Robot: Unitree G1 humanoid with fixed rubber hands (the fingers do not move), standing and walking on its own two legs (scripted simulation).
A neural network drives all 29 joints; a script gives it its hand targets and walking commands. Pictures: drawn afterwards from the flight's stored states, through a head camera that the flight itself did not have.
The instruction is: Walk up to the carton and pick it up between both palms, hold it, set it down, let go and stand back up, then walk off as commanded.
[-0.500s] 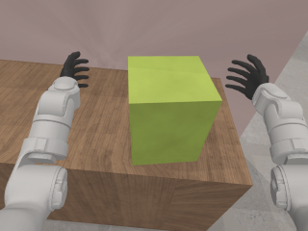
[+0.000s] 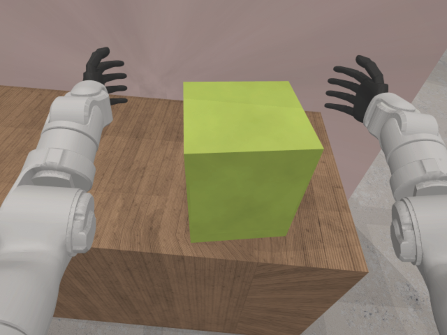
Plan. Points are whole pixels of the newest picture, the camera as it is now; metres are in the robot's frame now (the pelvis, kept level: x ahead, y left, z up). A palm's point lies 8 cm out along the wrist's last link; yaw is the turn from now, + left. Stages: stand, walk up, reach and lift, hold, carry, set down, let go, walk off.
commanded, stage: reach and lift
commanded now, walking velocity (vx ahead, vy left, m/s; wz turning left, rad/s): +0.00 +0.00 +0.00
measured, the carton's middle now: (238, 164) +0.46 -0.01 +0.04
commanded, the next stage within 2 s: none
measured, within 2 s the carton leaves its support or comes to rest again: neither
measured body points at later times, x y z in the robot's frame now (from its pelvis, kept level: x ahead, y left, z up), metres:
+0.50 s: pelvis +0.00 +0.00 +0.00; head +0.04 +0.01 +0.45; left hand +0.44 +0.22 +0.10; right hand +0.47 -0.20 +0.14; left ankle +0.01 +0.15 -0.74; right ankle +0.01 -0.09 -0.74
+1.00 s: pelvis +0.01 +0.00 +0.00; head +0.07 +0.01 +0.44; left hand +0.45 +0.21 +0.07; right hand +0.49 -0.18 +0.12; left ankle +0.01 +0.15 -0.74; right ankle +0.01 -0.09 -0.74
